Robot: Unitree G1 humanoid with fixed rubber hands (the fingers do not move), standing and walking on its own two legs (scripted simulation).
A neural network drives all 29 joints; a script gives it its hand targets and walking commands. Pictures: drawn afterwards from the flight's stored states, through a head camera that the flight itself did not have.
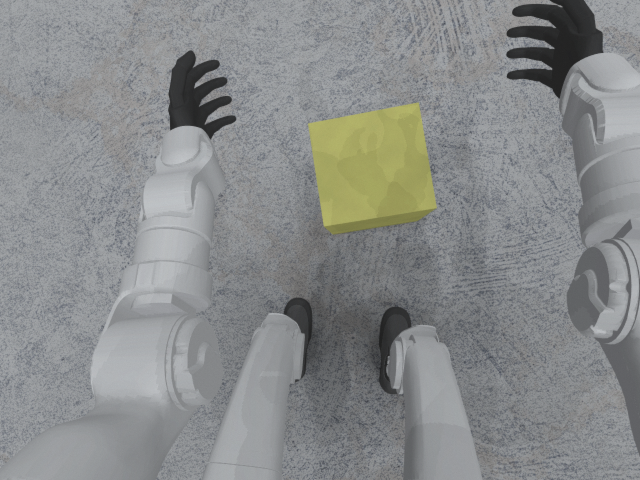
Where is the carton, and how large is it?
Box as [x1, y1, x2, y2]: [308, 102, 436, 234]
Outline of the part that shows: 418,102 308,123 323,224 333,234 415,221 436,207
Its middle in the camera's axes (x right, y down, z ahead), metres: +0.11 -0.14 +0.85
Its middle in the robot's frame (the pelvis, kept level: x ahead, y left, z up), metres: +0.53 -0.01 -0.53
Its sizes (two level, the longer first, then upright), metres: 0.210 0.200 0.250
